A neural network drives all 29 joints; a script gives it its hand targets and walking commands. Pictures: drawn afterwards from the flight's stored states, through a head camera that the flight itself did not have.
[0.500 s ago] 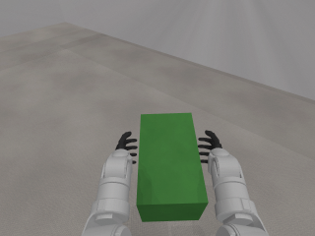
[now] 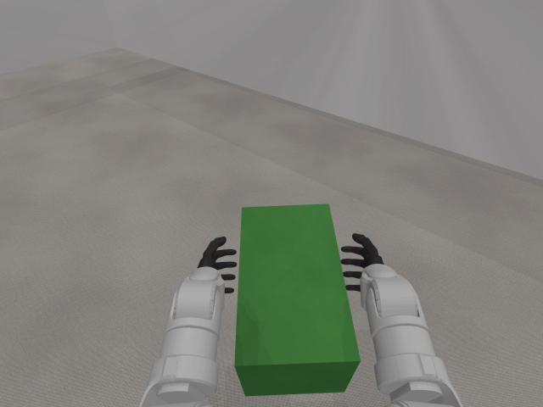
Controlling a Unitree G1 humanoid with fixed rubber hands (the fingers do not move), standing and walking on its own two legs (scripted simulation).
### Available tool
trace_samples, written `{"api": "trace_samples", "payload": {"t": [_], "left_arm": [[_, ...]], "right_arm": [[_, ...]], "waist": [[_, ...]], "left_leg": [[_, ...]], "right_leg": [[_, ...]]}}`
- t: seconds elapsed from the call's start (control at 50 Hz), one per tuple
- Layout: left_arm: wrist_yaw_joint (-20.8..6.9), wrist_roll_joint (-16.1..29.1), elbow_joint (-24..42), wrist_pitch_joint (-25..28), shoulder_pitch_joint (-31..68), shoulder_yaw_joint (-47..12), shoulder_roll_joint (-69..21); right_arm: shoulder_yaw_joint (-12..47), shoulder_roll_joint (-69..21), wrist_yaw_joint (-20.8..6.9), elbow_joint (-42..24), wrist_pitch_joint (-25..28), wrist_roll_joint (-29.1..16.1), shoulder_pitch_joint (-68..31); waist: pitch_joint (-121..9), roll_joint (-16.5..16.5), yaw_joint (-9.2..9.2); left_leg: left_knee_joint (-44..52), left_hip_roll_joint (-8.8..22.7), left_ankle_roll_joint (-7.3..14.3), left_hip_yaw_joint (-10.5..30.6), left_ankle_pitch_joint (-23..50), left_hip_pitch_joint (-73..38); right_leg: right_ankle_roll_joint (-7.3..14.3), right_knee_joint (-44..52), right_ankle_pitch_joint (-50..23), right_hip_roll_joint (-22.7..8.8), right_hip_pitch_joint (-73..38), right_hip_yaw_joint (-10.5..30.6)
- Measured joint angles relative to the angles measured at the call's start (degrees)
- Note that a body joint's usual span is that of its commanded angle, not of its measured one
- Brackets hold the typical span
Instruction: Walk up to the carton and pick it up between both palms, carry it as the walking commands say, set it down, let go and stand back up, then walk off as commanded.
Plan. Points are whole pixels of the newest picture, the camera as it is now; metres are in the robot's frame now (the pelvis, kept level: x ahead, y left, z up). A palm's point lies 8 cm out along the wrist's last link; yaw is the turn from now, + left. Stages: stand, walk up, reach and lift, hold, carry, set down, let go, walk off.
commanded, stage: hold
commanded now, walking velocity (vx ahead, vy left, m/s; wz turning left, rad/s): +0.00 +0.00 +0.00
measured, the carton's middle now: (289, 293) +0.32 +0.00 -0.03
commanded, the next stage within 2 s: carry in 0.30 s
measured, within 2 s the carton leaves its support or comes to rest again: neither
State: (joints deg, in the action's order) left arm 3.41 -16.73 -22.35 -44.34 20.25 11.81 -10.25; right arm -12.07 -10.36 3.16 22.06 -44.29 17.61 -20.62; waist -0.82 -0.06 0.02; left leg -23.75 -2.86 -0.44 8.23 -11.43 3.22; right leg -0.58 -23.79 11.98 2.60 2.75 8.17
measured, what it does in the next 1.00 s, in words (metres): walks ahead, turning left: right foot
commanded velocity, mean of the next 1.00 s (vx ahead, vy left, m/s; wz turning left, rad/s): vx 0.37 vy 0.00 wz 0.44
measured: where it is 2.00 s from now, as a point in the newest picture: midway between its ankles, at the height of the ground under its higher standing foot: (169, 321)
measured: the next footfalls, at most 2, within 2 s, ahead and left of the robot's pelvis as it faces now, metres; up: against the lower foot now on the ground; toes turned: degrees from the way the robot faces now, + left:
right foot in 0.86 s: +0.23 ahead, -0.05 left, +0.00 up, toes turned +9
left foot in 1.22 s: +0.43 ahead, +0.30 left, +0.00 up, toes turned +41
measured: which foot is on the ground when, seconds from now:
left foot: down 0.00-0.88, up 0.90-1.00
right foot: down 0.00-0.52, up 0.54-0.84, down 0.86-1.00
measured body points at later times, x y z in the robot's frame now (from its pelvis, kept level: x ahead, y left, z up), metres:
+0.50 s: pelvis +0.01 +0.03 -0.01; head -0.04 +0.04 +0.44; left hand +0.32 +0.18 +0.07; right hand +0.34 -0.08 +0.08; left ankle +0.02 +0.12 -0.74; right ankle +0.02 -0.13 -0.74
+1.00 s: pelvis +0.21 +0.08 +0.00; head +0.21 +0.07 +0.45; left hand +0.43 +0.31 +0.08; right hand +0.52 +0.07 +0.08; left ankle +0.13 +0.13 -0.69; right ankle +0.19 -0.05 -0.74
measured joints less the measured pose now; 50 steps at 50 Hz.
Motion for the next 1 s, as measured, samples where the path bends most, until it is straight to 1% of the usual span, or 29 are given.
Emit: {"api": "trace_samples", "payload": {"t": [0.28,0.32,0.34,0.38,0.42,0.44,0.48,0.5,0.52,0.54,0.56,0.6,0.66,0.72,0.8,0.84,0.86,0.88,0.9,0.92,0.96,1.0], "left_arm": [[-0.15,-0.31,-0.32,-0.17,0.6,0.68,-0.2],[-0.15,-0.49,-0.63,-0.37,0.54,0.32,-0.15],[0.1,-0.46,-0.52,-0.53,0.57,0.09,-0.17],[1.06,-0.19,0.76,-1.16,0.98,-0.81,-0.34],[2.21,-0.1,2.58,-2.23,1.56,-1.86,-0.58],[2.85,0.09,3.73,-3.02,1.68,-2.34,-0.64],[4.3,0.75,6.74,-4.85,1.75,-3.2,-0.66],[5.01,1.12,8.6,-5.81,1.86,-3.47,-0.68],[5.71,1.56,10.6,-6.63,1.89,-3.44,-0.66],[6.29,2.03,12.44,-7.32,1.44,-3.37,-0.49],[6.87,2.67,14.18,-8.21,0.66,-3.56,-0.24],[8.28,4.82,18.14,-10.78,-1.23,-5.35,0.37],[10.32,8.67,25.06,-14.85,-3.77,-9.23,1.12],[11.74,10.46,29.93,-18.05,-5.04,-10.88,1.42],[13.12,11.97,34.44,-21.49,-6.17,-11.31,1.65],[13.39,12.58,35.62,-22.9,-6.14,-11.52,1.65],[13.46,12.78,35.97,-23.61,-5.67,-11.61,1.53],[13.44,12.87,35.63,-23.8,-5.12,-12.06,1.38],[13.34,12.97,34.76,-23.72,-4.91,-12.78,1.3],[13.31,13.21,34.08,-23.95,-4.99,-13.32,1.33],[13.37,13.62,34.0,-24.66,-5.82,-13.66,1.55],[13.4,13.9,35.25,-24.93,-6.66,-13.17,1.74]], "right_arm": [[-0.68,-0.18,-0.17,0.36,-0.03,0.23,-0.53],[-0.51,-0.05,-0.19,0.09,-0.51,0.09,-0.27],[-0.41,-0.01,-0.11,-0.4,-0.85,-0.21,-0.13],[-0.1,0.05,0.41,-2.46,-1.6,-0.9,0.01],[0.38,0.09,1.28,-4.73,-2.34,-1.66,0.1],[0.73,0.11,1.75,-5.86,-2.92,-2.22,0.13],[1.37,0.0,2.6,-8.36,-4.35,-3.44,-0.14],[1.59,-0.16,3.09,-9.73,-5.13,-3.97,-0.62],[2.04,-0.37,3.63,-10.92,-5.69,-4.47,-1.12],[2.81,-0.53,4.01,-11.67,-6.14,-4.95,-1.38],[3.73,-0.53,4.37,-12.45,-6.91,-5.59,-1.33],[5.71,-0.09,5.41,-15.6,-9.38,-6.87,-0.14],[7.28,0.73,7.53,-22.58,-13.13,-8.78,2.45],[8.57,1.19,9.16,-28.3,-16.69,-10.78,4.2],[10.5,1.67,10.45,-33.58,-20.42,-12.82,6.19],[10.94,1.88,11.04,-35.69,-21.92,-13.36,7.15],[10.89,1.95,11.34,-36.78,-22.65,-13.48,7.43],[10.4,2.05,11.62,-37.61,-23.03,-13.56,7.74],[9.81,2.19,11.88,-38.07,-23.23,-13.7,8.42],[9.52,2.31,12.14,-38.42,-23.68,-13.94,9.24],[10.01,2.48,12.57,-39.24,-24.92,-14.54,10.42],[11.13,2.52,12.83,-39.97,-25.49,-14.75,10.69]], "waist": [[0.23,-0.08,0.11],[-2.42,0.05,0.68],[-3.59,0.17,1.04],[-4.96,0.48,1.72],[-5.73,0.27,2.15],[-6.11,0.04,2.26],[-6.85,-0.25,2.37],[-7.18,-0.02,2.38],[-7.43,-0.2,2.32],[-7.86,-0.43,2.19],[-8.27,-0.39,2.01],[-8.85,-0.19,1.46],[-8.74,0.3,0.83],[-8.35,0.65,0.67],[-8.43,1.04,0.87],[-8.56,1.43,0.86],[-8.68,1.2,0.74],[-8.81,1.69,0.54],[-8.86,2.43,0.41],[-8.78,2.46,0.43],[-8.21,1.68,0.37],[-7.24,0.92,-0.07]], "left_leg": [[-1.03,-0.14,0.13,-0.32,0.05,0.67],[-3.03,0.25,-0.03,-0.7,-1.75,4.47],[-4.52,0.5,-0.08,-0.86,-3.84,6.6],[-8.82,1.14,-0.07,-1.75,-7.66,10.9],[-14.62,1.86,0.01,-4.76,-9.21,14.7],[-15.59,2.25,0.23,-6.46,-9.53,15.61],[-12.54,2.73,0.94,-9.0,-8.47,15.23],[-9.16,2.73,1.46,-9.35,-7.97,14.24],[-7.71,2.28,2.31,-9.62,-4.11,14.26],[-7.88,1.76,3.1,-9.75,-2.77,14.74],[-7.34,1.47,3.71,-9.62,-2.79,14.67],[-3.43,1.14,4.38,-8.61,-2.46,13.22],[2.84,1.11,4.27,-6.13,-0.19,10.7],[5.06,1.01,4.38,-3.85,-0.35,9.08],[4.61,0.37,4.36,-1.29,-3.28,7.28],[1.59,-0.15,4.2,0.13,-6.37,6.95],[-1.82,-0.87,4.17,0.51,-8.91,7.47],[-7.52,-0.48,4.03,-0.99,-11.53,9.42],[-14.37,0.58,3.69,-3.63,-13.71,12.34],[-20.63,1.31,3.29,-6.42,-15.0,15.32],[-28.21,2.41,2.39,-11.11,-14.87,20.34],[-29.46,3.42,1.58,-14.13,-12.06,24.52]], "right_leg": [[-0.23,-0.84,-0.1,-0.12,0.59,-0.07],[-0.14,-2.44,2.2,-0.82,3.93,-1.97],[-0.05,-3.02,3.79,-1.16,5.45,-3.06],[0.06,-2.84,3.74,-1.88,7.46,-5.19],[-0.11,-2.5,1.69,-3.18,8.6,-7.22],[-0.32,-2.48,1.55,-4.06,8.94,-8.25],[-1.09,-3.27,3.46,-5.9,9.65,-10.36],[-1.3,-4.84,5.47,-6.59,10.47,-11.33],[-1.17,-7.49,8.71,-7.54,11.7,-11.92],[-1.47,-11.02,12.33,-7.9,13.32,-11.76],[-1.77,-14.83,14.5,-7.44,15.1,-11.09],[-2.32,-20.84,14.01,-6.3,18.59,-10.55],[-3.07,-22.53,10.78,-5.56,22.02,-11.73],[-3.64,-19.44,10.38,-5.14,23.52,-12.82],[-3.61,-11.96,9.15,-4.22,22.62,-14.58],[-3.2,-5.02,5.79,-3.61,19.42,-16.42],[-2.71,-1.13,4.27,-3.81,16.9,-17.22],[-1.55,0.22,-0.16,-3.88,15.67,-18.27],[-0.29,-1.13,-0.31,-3.96,15.3,-19.59],[0.52,-1.86,1.34,-4.54,14.29,-20.72],[0.71,-0.53,4.31,-6.14,10.86,-22.34],[-0.41,2.36,5.17,-7.62,7.06,-23.59]]}}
